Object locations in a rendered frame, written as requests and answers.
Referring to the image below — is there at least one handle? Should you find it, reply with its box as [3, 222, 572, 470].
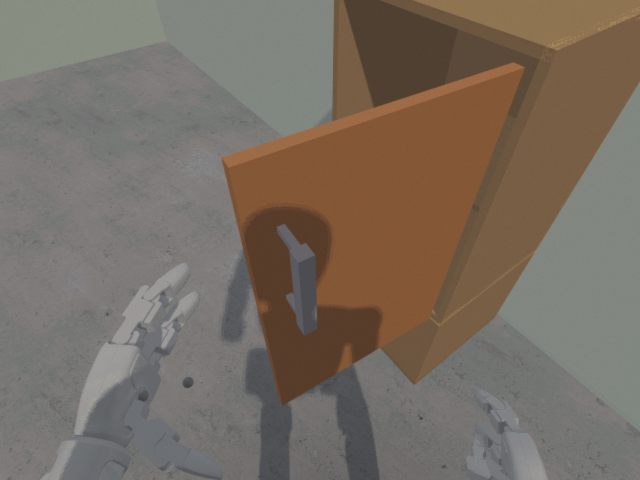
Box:
[277, 224, 317, 336]

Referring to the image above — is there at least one cupboard door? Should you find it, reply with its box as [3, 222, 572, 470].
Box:
[221, 62, 525, 405]

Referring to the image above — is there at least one robot left hand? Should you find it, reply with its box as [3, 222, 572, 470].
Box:
[74, 263, 223, 480]

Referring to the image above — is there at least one robot right hand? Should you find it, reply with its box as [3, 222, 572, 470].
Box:
[466, 388, 548, 480]

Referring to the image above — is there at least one robot left forearm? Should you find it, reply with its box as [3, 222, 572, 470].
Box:
[40, 436, 131, 480]

